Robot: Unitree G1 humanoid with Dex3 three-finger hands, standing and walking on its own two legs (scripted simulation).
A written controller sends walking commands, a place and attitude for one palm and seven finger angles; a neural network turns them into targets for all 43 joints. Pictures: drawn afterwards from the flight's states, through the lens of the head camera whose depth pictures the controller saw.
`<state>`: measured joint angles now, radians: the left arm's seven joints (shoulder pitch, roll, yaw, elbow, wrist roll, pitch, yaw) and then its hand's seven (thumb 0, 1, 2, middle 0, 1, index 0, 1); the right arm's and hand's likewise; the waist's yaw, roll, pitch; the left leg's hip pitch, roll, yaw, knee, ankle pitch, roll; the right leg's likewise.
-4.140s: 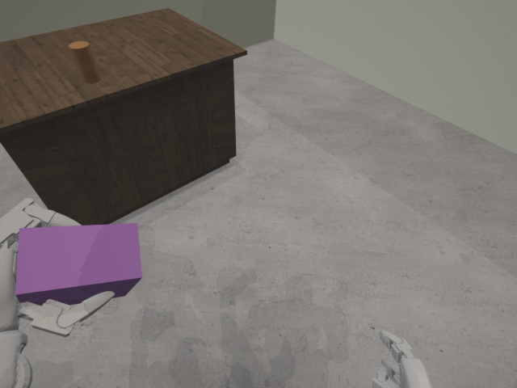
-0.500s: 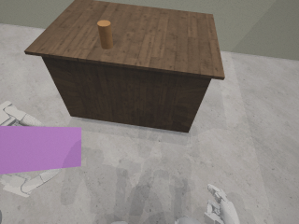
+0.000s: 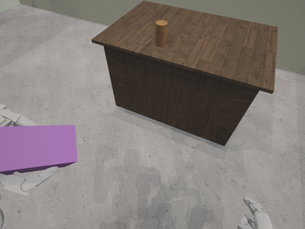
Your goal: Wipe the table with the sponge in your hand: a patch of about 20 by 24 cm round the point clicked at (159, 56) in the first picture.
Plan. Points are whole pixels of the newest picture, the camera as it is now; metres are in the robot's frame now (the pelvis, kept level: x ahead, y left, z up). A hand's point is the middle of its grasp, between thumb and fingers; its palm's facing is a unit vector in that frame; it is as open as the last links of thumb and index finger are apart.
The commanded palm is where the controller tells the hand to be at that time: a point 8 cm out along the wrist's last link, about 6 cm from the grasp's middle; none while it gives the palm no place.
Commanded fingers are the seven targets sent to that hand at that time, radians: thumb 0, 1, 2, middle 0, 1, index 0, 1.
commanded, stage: walk to a spot facing it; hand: left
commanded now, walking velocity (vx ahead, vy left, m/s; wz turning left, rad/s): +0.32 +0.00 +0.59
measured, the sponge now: (47, 149) +0.23 +0.21 +0.17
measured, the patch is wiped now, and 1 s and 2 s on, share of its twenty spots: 0.00 0.00 0.00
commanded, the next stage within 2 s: turn to face it in 1.02 s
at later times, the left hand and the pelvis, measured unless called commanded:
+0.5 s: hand (4, 173) +0.18 +0.27 +0.16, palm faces +0.62 -0.67 -0.41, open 10.3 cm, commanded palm +0.11 +0.29 +0.18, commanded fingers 0.00 0.10 1.30 -1.20 -1.60 -1.20 -1.60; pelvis +0.03 -0.02 -0.02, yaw +14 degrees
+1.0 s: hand out of the picture +0.23 +0.34 +0.17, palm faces +0.68 -0.62 -0.40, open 10.3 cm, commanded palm +0.16 +0.35 +0.18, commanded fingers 0.00 0.10 1.30 -1.20 -1.60 -1.20 -1.60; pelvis +0.12 +0.03 +0.00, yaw +21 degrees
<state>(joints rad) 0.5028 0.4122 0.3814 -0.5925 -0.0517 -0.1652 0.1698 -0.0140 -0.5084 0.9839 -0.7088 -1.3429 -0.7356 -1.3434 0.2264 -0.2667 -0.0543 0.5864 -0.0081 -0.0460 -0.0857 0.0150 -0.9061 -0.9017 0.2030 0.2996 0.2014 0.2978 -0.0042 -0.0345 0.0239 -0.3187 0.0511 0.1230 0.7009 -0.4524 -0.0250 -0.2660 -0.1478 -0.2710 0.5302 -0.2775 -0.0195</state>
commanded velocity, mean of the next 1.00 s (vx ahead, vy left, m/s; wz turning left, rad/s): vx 0.33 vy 0.00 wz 0.28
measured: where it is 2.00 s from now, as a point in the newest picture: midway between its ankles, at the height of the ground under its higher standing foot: outside the picture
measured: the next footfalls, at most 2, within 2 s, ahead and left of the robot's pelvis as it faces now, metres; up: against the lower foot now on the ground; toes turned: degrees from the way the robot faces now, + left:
left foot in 0.06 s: +0.01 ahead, +0.14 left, +0.00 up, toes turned +9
right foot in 0.42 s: +0.14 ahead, -0.11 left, +0.00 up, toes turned +2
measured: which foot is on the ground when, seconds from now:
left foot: up 0.00-0.04, down 0.06-0.42, up 0.44-0.78, down 0.80-1.00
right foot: down 0.00-0.06, up 0.08-0.40, down 0.42-0.80, up 0.82-1.00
